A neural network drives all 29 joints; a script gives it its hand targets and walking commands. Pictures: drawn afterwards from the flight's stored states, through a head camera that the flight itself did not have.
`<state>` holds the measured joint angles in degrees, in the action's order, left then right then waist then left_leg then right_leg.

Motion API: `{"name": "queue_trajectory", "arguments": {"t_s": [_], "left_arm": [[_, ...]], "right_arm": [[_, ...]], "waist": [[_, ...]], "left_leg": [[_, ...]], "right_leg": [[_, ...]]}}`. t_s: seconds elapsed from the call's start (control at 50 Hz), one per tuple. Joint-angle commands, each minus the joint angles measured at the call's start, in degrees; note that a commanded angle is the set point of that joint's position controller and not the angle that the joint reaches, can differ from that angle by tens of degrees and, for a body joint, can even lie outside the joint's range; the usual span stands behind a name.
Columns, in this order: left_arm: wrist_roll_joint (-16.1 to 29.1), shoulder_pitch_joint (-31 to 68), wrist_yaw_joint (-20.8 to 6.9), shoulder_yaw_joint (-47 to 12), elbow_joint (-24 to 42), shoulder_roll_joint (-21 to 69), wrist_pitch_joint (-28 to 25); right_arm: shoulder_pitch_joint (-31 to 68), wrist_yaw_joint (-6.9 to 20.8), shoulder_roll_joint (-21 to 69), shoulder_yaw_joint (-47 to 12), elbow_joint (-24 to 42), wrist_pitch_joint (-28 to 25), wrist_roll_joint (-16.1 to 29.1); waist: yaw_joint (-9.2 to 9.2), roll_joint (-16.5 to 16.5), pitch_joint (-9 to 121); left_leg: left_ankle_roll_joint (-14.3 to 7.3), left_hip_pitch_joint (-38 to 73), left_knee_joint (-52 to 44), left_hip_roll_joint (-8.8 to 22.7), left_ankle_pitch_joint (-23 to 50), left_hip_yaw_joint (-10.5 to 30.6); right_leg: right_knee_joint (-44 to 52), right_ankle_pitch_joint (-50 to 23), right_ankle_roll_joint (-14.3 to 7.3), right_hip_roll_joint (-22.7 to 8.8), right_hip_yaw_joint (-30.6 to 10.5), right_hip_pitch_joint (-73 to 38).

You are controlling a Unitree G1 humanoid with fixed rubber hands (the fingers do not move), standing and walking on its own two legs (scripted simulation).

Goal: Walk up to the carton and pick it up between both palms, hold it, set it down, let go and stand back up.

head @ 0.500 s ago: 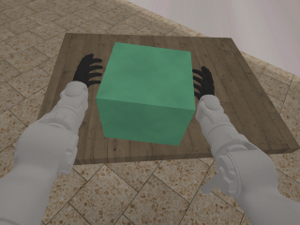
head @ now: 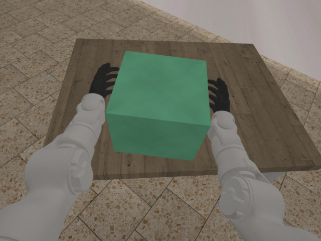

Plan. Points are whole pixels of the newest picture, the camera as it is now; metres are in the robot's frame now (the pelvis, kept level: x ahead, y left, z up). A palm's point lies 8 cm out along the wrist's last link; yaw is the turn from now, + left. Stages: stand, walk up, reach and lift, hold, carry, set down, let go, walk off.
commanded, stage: reach and lift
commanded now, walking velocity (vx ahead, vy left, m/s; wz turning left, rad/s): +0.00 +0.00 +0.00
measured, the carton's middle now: (159, 106) +0.46 -0.02 +0.05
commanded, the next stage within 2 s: none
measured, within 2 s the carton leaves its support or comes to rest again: leaves its support in 1.72 s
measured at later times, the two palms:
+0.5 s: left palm (96, 98) +0.46 +0.14 +0.09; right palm (220, 114) +0.41 -0.17 +0.09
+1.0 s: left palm (96, 98) +0.46 +0.14 +0.09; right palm (219, 114) +0.41 -0.17 +0.09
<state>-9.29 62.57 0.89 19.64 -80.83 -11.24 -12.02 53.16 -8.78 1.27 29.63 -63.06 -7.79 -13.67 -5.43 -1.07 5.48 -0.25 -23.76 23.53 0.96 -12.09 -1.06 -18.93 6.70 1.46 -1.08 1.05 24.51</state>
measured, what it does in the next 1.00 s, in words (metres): stands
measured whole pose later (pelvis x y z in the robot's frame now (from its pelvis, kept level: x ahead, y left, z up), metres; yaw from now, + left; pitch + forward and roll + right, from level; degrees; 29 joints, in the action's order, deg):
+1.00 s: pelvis +0.02 +0.00 +0.01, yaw +0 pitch +4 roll -1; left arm -21.5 50.3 -4.4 29.7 -54.9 -0.6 -1.0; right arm 41.3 -3.9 7.4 35.5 -46.1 -8.1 -22.8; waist -3.1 -1.7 -1.5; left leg -0.4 -10.0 18.2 1.0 -12.4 -2.5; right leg -14.5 7.5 1.7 -1.7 2.8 11.0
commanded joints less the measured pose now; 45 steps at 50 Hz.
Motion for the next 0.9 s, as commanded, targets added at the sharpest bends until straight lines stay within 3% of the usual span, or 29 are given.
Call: {"name": "queue_trajectory", "arguments": {"t_s": [0.0, 0.08, 0.18, 0.34, 0.42, 0.48, 0.56, 0.88], "left_arm": [[-10.4, 25.0, -10.0, -0.1, 8.2, 30.2, -2.2], [-13.4, 21.5, -10.1, 3.2, 11.3, 31.5, 1.5], [-12.5, 20.6, -9.6, 1.1, 17.6, 33.7, 4.2], [-13.2, 17.1, -11.2, 1.3, 20.7, 33.1, 7.9], [-13.5, 15.3, -11.4, 1.1, 23.2, 33.4, 9.0], [-12.8, 15.4, -10.9, -0.7, 24.7, 34.5, 9.4], [-12.8, 14.5, -10.7, -1.6, 25.5, 35.1, 9.8], [-13.3, 12.2, -10.9, -1.1, 24.0, 35.0, 10.6]], "right_arm": [[24.6, 11.6, 33.1, -6.5, 11.2, -2.6, -12.4], [21.9, 14.0, 31.7, -6.1, 12.3, -1.3, -14.1], [20.9, 14.2, 32.9, -7.8, 14.9, -2.0, -15.2], [18.2, 13.3, 34.8, -10.8, 16.1, -1.0, -13.7], [17.1, 13.1, 34.7, -11.7, 17.6, -1.1, -12.7], [17.3, 13.2, 34.2, -11.5, 18.2, -1.8, -12.6], [16.9, 13.1, 33.8, -12.0, 17.6, -2.3, -12.0], [15.7, 12.2, 33.7, -12.2, 16.4, -2.9, -11.6]], "waist": [[1.88, 5.2, 30.1], [2.38, 6.0, 23.5], [2.06, 3.6, 25.1], [2.85, 1.4, 19.1], [3.43, 1.8, 19.7], [3.03, 2.7, 21.0], [3.09, 3.1, 20.6], [3.27, 2.1, 17.8]], "left_leg": [[4.0, 12.4, -3.2, -1.7, 24.0, -4.1], [5.0, 15.7, -3.8, -1.1, 27.0, -4.1], [5.3, 19.9, -2.5, -0.8, 30.9, -4.6], [2.8, 14.1, -5.5, -2.1, 23.2, -5.9], [2.7, 14.6, -5.6, -2.2, 24.6, -6.0], [3.3, 16.8, -5.0, -1.8, 26.0, -5.8], [3.4, 18.3, -4.3, -1.5, 28.1, -5.6], [2.3, 13.9, -6.2, -1.9, 22.8, -5.7]], "right_leg": [[-1.7, -26.3, 0.1, 1.1, 3.4, -30.0], [-0.6, -22.0, 0.3, 2.1, 4.1, -29.4], [-0.3, -22.0, 1.1, 3.0, 5.1, -27.4], [-1.6, -27.3, 3.0, 1.8, 4.4, -35.2], [-1.9, -29.1, 3.0, 1.8, 4.6, -36.8], [-1.5, -26.5, 2.6, 2.3, 5.2, -33.8], [-0.9, -25.6, 2.1, 2.4, 5.5, -32.1], [-0.9, -25.5, 2.1, 1.9, 5.5, -33.8]]}}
